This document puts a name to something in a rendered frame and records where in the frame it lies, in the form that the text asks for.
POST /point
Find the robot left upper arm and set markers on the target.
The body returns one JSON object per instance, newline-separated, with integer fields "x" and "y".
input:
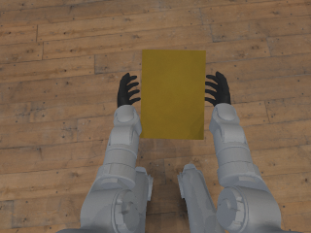
{"x": 113, "y": 210}

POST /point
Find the robot right upper arm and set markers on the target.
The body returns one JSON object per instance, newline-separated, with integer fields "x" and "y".
{"x": 242, "y": 209}

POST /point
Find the robot left forearm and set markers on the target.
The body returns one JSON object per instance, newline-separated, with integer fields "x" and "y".
{"x": 118, "y": 168}

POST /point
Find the carton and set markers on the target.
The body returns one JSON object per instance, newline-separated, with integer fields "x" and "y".
{"x": 173, "y": 94}

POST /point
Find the robot left hand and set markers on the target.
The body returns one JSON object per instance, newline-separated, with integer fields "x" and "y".
{"x": 123, "y": 94}

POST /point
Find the robot right forearm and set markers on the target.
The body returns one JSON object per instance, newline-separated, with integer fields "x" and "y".
{"x": 235, "y": 163}

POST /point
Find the right robot shin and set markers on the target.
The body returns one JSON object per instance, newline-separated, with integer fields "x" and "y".
{"x": 190, "y": 166}

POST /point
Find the robot right hand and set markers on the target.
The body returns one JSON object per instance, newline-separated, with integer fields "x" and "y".
{"x": 222, "y": 95}

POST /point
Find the robot right thigh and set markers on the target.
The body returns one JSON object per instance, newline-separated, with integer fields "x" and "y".
{"x": 200, "y": 206}

